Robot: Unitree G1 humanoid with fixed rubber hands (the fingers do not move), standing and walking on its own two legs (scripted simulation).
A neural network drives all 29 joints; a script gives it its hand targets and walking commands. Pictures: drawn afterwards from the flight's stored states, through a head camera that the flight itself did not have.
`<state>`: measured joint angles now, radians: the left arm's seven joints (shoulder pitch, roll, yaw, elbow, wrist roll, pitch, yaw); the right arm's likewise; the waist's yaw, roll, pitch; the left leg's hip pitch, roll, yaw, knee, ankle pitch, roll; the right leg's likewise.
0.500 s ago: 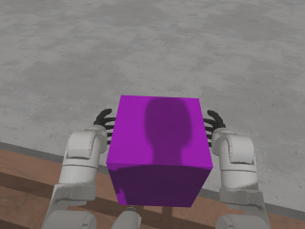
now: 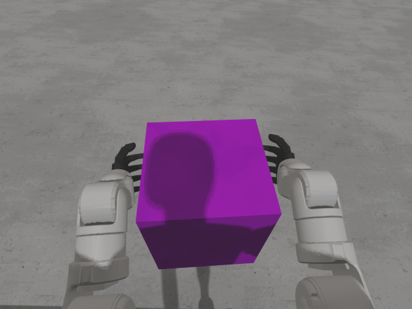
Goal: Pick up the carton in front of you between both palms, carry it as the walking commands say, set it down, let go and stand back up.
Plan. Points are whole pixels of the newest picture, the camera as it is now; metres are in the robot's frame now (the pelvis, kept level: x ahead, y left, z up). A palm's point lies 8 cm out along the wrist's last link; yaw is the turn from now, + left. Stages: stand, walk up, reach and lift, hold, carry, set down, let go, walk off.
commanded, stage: carry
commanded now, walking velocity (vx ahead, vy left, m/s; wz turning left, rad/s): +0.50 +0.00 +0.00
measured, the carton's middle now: (204, 198) +0.35 -0.03 +0.03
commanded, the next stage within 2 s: none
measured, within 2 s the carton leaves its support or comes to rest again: neither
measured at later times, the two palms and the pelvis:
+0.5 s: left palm (130, 112) +0.75 +0.17 -0.06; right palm (220, 109) +0.76 -0.13 -0.06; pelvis +0.39 +0.01 -0.17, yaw +0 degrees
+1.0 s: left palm (149, 63) +1.05 +0.12 -0.05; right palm (220, 59) +1.08 -0.18 -0.05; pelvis +0.72 -0.04 -0.14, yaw +2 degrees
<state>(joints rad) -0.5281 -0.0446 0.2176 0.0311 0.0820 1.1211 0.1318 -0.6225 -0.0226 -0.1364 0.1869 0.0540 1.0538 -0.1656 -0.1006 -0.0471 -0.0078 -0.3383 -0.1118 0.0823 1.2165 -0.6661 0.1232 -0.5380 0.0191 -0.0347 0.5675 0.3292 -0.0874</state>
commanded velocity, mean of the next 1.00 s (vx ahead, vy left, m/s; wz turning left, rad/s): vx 0.50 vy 0.00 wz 0.00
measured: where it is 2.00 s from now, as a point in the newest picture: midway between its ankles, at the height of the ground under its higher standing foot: (182, 157)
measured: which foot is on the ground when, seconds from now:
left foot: down 0.00-0.02, up 0.04-0.38, down 0.40-0.82, up 0.84-1.00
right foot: up 0.00-0.00, down 0.02-0.42, up 0.44-0.80, down 0.82-1.00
